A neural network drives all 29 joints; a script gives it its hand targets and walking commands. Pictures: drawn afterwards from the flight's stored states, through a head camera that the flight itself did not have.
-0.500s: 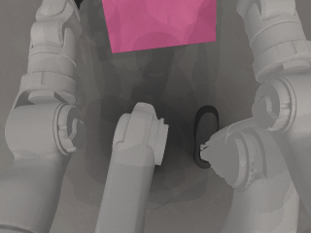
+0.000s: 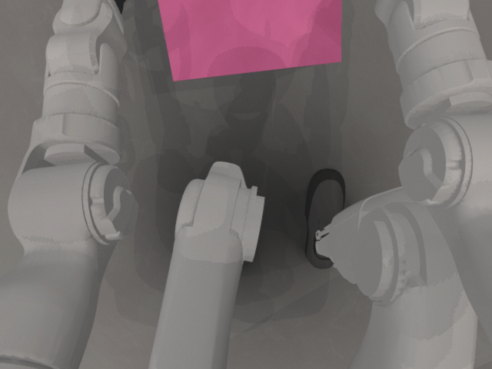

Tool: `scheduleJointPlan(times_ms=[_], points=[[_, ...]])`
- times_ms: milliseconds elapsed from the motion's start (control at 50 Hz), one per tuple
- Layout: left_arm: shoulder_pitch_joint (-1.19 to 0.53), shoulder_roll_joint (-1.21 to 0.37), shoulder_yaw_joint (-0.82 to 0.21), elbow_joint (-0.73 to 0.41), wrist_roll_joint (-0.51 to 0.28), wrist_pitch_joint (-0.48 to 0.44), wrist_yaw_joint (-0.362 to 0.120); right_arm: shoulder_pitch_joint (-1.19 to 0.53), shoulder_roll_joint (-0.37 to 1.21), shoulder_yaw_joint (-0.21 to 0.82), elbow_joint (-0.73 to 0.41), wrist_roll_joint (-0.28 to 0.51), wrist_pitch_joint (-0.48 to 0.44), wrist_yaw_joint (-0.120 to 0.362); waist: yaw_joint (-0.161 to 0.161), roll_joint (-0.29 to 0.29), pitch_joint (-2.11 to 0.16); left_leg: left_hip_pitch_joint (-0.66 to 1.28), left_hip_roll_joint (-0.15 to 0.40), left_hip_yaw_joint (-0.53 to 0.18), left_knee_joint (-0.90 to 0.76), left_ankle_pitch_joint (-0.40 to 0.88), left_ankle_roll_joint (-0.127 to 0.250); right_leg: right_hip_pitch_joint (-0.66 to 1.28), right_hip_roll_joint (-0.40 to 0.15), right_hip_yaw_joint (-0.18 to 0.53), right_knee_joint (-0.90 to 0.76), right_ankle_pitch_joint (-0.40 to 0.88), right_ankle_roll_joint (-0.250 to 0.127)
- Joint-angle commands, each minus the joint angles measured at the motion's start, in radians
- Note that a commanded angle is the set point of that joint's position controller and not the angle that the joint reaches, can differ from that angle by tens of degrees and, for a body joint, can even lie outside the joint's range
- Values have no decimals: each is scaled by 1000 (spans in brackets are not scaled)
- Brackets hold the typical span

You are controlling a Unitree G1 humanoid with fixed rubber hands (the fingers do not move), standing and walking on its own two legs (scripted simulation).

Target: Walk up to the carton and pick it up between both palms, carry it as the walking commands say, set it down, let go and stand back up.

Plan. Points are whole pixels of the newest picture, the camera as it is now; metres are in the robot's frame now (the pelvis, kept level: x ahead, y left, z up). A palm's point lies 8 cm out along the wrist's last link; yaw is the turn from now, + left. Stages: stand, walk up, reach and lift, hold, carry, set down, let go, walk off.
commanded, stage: set down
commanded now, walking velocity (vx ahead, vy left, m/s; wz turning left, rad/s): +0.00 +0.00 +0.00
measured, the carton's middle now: out of the picture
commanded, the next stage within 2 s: none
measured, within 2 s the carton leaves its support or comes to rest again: rests again in 0.36 s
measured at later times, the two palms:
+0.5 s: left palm (114, 2) +0.51 +0.21 -0.19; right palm out of the picture +0.56 -0.12 -0.19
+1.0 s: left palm out of the picture +0.52 +0.23 -0.11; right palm out of the picture +0.56 -0.12 -0.12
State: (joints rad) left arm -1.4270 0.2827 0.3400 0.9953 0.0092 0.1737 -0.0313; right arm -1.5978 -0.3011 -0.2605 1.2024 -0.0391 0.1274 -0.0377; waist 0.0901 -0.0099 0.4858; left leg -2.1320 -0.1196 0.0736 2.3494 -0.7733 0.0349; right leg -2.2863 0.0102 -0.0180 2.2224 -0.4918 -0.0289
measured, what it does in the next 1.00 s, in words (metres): stands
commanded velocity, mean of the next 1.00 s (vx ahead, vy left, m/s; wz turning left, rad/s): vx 0.00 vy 0.00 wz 0.00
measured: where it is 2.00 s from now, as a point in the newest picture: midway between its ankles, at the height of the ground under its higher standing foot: (271, 246)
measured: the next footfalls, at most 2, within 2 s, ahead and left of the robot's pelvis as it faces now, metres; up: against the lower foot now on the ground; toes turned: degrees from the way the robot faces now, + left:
none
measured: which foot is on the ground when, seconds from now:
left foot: down 0.00-1.00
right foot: down 0.00-1.00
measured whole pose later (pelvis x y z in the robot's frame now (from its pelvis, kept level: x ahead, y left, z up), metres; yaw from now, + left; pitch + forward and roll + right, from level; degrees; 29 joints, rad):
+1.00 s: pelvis -0.02 +0.00 +0.02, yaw +1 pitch +32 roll -1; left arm -1.46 0.36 0.10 1.07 -0.23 0.12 0.09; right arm -1.54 -0.40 -0.07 1.16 0.19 0.11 -0.13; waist 0.10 0.01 0.42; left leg -2.14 -0.08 0.07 2.25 -0.67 0.05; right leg -2.24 -0.02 -0.05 2.12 -0.44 -0.04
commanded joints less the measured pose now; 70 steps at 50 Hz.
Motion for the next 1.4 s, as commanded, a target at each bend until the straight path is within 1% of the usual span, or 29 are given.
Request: scheduleJointPlan(times_ms=[0, 120, 240, 300, 360, 400, 420, 460, 500, 540, 600, 680, 720, 820, 920, 1020, 1100, 1160, 1260, 1320, 1380], points=[[-390, -752, -298, -26, -40, 5, -234, -133, 765, 165, 0, 23, 12, 192, -32, 25, -785, 104, 32, -135, -301, 455, -39, 602, 59, 49, -7, 273, -46], [-361, -658, -271, -14, -35, -8, -205, -124, 669, 143, 8, 24, -4, 170, -27, 27, -799, 128, 37, -136, -298, 468, -46, 607, 55, 48, -6, 268, -37], [-321, -495, -224, 8, -33, -32, -149, -116, 500, 118, 23, 29, -30, 129, -23, 23, -823, 162, 45, -139, -298, 475, -57, 620, 50, 48, -6, 259, -23], [-291, -373, -188, 21, -30, -49, -109, -113, 371, 101, 29, 34, -46, 96, -21, 18, -843, 180, 50, -141, -299, 480, -65, 634, 44, 50, -7, 258, -15], [-232, -176, -134, 37, -24, -72, -48, -98, 156, 68, 38, 44, -66, 43, -15, 14, -878, 204, 58, -143, -302, 490, -76, 656, 34, 54, -8, 262, -4], [-200, -13, -106, 39, -33, -91, 4, -92, -11, 53, 32, 64, -82, -2, -6, 11, -927, 223, 64, -143, -305, 511, -85, 680, 26, 60, -6, 279, 3], [-195, 66, -97, 35, -43, -103, 30, -100, -76, 59, 18, 80, -90, -23, 4, 3, -959, 223, 68, -144, -305, 526, -89, 700, 23, 64, -3, 298, 6], [-216, 155, -97, 22, -67, -126, 68, -137, -118, 93, -7, 120, -104, -50, 27, -11, -1018, 208, 77, -144, -303, 555, -92, 739, 16, 72, 8, 349, 9], [-246, 183, -132, 28, -103, -141, 88, -168, -123, 135, 5, 170, -108, -60, 40, -15, -1059, 208, 87, -144, -305, 568, -88, 742, 12, 74, 14, 364, 11], [-267, 201, -163, 32, -132, -149, 100, -189, -131, 166, 13, 212, -108, -63, 50, -15, -1088, 228, 97, -146, -309, 569, -81, 725, 9, 76, 12, 351, 14], [-279, 218, -188, 53, -162, -149, 105, -220, -151, 198, 8, 260, -106, -62, 63, -21, -1112, 244, 107, -149, -315, 545, -69, 719, 3, 81, 4, 319, 14], [-293, 226, -209, 62, -199, -138, 98, -246, -185, 212, -6, 281, -96, -59, 61, -30, -1129, 253, 114, -153, -324, 497, -55, 738, -4, 84, -8, 278, 13], [-301, 230, -219, 46, -218, -131, 96, -251, -198, 216, -28, 282, -90, -62, 56, -35, -1170, 276, 113, -152, -328, 487, -51, 771, -6, 83, -16, 274, 14], [-317, 234, -235, -26, -250, -101, 108, -261, -204, 226, -115, 278, -59, -80, 44, -41, -1378, 402, 104, -141, -357, 500, -48, 879, -1, 63, -54, 283, 17], [-306, 237, -218, -38, -237, -76, 127, -268, -236, 181, -163, 235, -33, -94, 28, -28, -1430, 440, 94, -136, -396, 469, -48, 864, 10, 43, -102, 241, 13], [-265, 210, -202, 2, -220, -64, 127, -207, -216, 139, -117, 197, -20, -87, 17, -25, -1349, 397, 88, -133, -450, 431, -48, 807, 16, 29, -155, 199, 10], [-218, 188, -185, 10, -202, -62, 118, -149, -184, 117, -97, 182, -19, -74, 23, -24, -1316, 382, 86, -131, -497, 447, -50, 784, 20, 27, -202, 203, 9], [-197, 183, -172, -24, -190, -59, 113, -136, -171, 109, -129, 174, -17, -71, 30, -25, -1357, 406, 83, -128, -529, 480, -54, 805, 25, 27, -239, 221, 10], [-174, 191, -151, -117, -176, -46, 115, -135, -168, 100, -229, 155, 2, -81, 33, -33, -1496, 487, 74, -120, -584, 533, -60, 897, 38, 23, -306, 253, 12], [-146, 197, -136, -160, -170, -34, 116, -118, -162, 94, -276, 139, 20, -89, 34, -39, -1556, 525, 69, -113, -625, 548, -64, 954, 48, 20, -351, 264, 13], [-109, 198, -116, -179, -160, -23, 111, -88, -147, 84, -299, 121, 35, -92, 37, -44, -1565, 532, 68, -105, -673, 549, -68, 992, 57, 20, -404, 267, 13]])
